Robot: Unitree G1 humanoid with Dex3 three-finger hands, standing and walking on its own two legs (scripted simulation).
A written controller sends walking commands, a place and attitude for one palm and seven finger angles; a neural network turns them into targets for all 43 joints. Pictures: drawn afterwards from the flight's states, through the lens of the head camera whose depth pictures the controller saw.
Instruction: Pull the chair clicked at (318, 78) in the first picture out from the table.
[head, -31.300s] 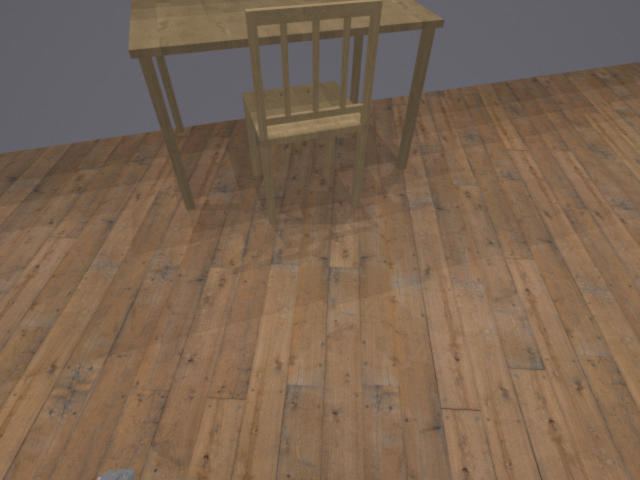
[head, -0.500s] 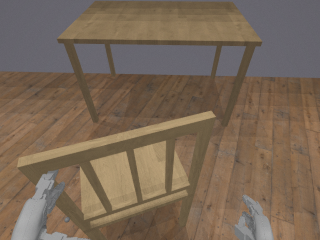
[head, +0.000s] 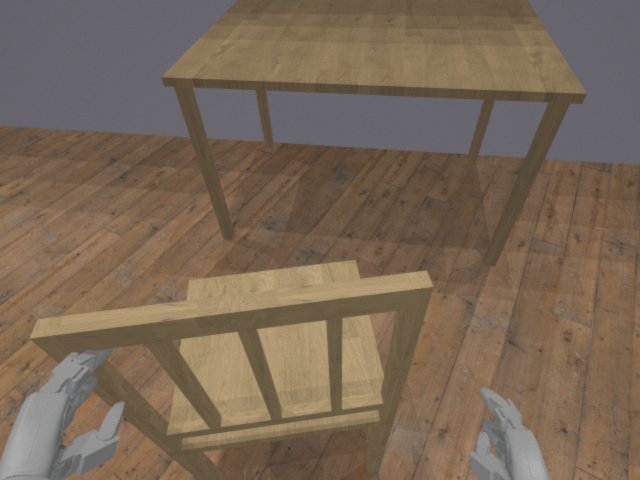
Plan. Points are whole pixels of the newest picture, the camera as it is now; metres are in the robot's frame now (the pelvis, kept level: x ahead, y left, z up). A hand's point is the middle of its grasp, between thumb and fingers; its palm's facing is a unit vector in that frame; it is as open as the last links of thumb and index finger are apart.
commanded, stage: draw the hand back to the body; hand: left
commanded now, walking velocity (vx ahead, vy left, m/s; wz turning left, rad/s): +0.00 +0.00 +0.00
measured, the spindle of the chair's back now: (263, 377) +0.27 +0.13 -0.08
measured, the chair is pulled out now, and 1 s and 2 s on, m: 0.67 0.67 0.67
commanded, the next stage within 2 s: step back with the hand held close in 0.36 s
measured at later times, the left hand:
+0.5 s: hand (103, 437) +0.14 +0.25 +0.05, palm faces +0.24 -0.81 -0.53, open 6.6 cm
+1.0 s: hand out of the picture +0.10 +0.26 +0.23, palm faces +0.48 -0.66 -0.57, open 7.2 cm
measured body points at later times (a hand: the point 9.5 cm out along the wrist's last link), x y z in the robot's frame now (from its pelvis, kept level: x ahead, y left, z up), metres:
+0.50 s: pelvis -0.01 -0.01 +0.00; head +0.00 -0.03 +0.45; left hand +0.12 +0.29 +0.09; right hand +0.18 -0.22 -0.09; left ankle -0.05 +0.14 -0.73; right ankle -0.02 -0.12 -0.73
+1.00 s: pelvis -0.10 +0.00 +0.00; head -0.09 -0.01 +0.45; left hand +0.07 +0.30 +0.26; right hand +0.09 -0.23 -0.08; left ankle -0.05 +0.14 -0.73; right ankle -0.02 -0.12 -0.73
